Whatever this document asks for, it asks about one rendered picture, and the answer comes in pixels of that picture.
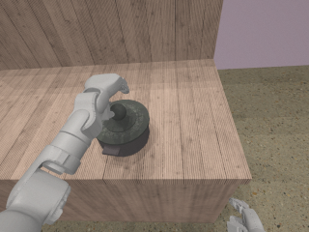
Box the table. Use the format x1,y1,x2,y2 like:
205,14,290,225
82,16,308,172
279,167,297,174
0,0,252,223

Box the lid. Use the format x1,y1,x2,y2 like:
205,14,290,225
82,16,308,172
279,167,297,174
96,100,150,146

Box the pot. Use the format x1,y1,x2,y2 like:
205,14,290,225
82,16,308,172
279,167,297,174
98,126,150,158

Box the knob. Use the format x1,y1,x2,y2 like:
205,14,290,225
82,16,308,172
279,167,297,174
110,103,126,121

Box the left robot forearm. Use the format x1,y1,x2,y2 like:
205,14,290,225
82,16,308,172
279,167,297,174
6,85,109,209

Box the robot left upper arm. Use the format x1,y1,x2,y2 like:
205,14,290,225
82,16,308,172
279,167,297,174
0,168,71,232

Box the robot left hand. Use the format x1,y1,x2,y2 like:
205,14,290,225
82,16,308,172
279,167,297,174
84,73,129,121

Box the robot right hand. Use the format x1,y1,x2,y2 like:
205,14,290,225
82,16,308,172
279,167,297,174
227,197,265,232

